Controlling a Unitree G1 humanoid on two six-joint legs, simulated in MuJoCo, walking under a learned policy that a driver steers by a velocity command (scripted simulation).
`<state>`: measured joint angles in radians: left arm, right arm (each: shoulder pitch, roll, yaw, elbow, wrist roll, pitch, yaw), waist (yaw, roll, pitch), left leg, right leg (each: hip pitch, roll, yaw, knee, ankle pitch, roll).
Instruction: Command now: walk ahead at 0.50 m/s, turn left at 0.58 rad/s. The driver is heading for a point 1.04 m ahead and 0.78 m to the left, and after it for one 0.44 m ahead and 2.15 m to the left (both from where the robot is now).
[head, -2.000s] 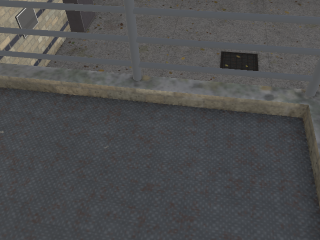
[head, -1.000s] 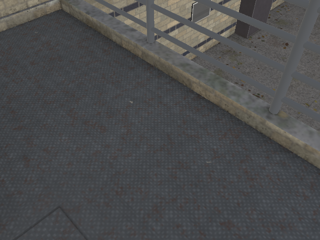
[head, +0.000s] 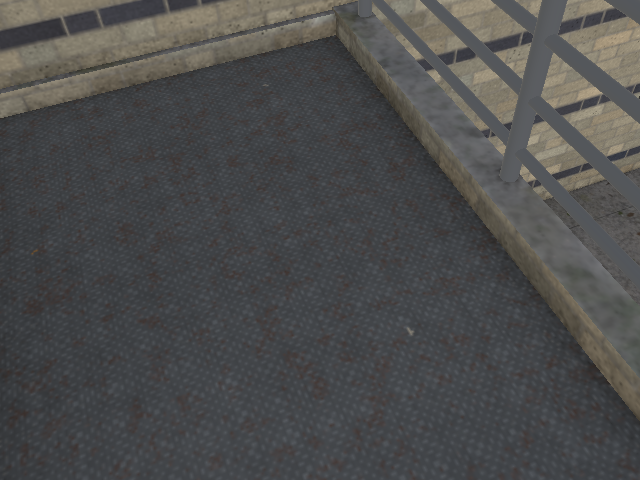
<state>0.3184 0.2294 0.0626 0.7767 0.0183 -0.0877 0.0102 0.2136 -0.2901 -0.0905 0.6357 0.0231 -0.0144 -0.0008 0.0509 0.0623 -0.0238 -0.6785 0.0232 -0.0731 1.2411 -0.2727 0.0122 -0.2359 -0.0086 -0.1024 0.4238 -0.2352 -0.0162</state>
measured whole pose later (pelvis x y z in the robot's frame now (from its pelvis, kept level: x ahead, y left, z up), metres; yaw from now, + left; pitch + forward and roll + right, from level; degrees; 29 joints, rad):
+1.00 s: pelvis +0.54 +0.13 +0.00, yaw +36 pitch +1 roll -2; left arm 0.28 0.25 0.07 0.77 0.01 -0.10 -0.01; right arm 0.21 -0.31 -0.10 0.65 0.03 0.00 -0.01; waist 0.04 0.05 0.03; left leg -0.66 0.06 -0.08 1.14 -0.25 0.01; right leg -0.17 0.02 -0.12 0.35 -0.20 -0.04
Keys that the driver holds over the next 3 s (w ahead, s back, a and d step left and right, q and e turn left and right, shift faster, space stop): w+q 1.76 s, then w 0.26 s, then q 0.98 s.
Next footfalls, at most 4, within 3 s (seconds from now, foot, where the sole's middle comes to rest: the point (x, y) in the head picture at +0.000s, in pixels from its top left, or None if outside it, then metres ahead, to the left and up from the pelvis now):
0.28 left None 0.29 0.16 -0.78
0.74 right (336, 421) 0.63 0.06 -0.78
1.28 left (175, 393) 0.69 0.43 -0.78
1.74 right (158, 279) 1.01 0.55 -0.78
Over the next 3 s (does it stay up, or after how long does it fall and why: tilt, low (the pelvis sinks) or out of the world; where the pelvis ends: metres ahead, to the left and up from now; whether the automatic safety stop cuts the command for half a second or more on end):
stays up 0.97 0.69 0.00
